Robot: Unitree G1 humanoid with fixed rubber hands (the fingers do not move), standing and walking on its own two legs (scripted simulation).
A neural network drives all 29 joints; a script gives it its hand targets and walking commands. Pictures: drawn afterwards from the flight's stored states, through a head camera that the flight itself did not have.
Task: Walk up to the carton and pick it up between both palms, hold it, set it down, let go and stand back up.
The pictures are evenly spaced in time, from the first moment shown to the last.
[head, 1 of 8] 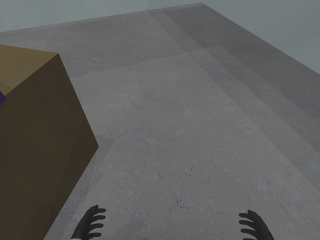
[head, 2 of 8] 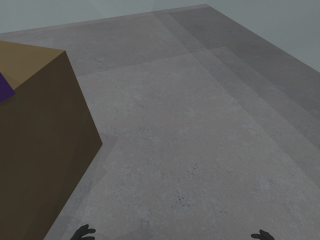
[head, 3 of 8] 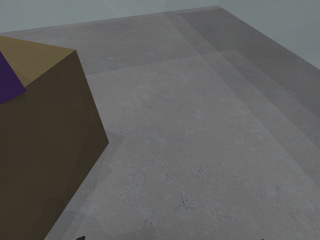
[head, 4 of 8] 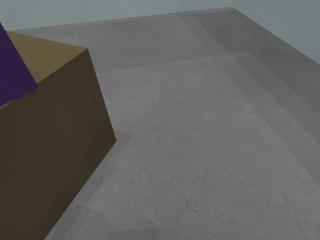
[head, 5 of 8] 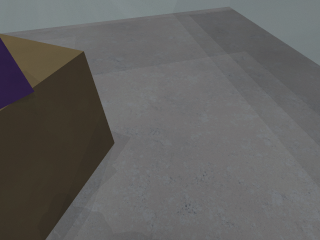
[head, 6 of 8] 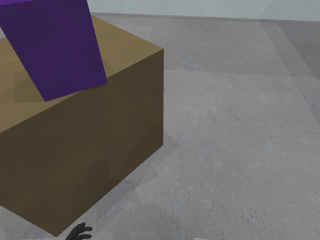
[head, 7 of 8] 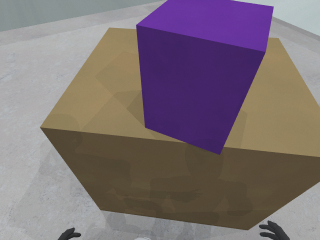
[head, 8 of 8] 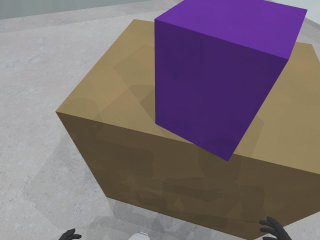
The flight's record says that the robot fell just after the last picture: no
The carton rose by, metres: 0.00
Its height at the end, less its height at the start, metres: +0.00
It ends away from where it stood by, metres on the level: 0.00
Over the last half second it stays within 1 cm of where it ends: yes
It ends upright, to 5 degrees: yes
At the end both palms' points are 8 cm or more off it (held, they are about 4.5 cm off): yes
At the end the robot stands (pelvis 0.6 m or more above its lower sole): yes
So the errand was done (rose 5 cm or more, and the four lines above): no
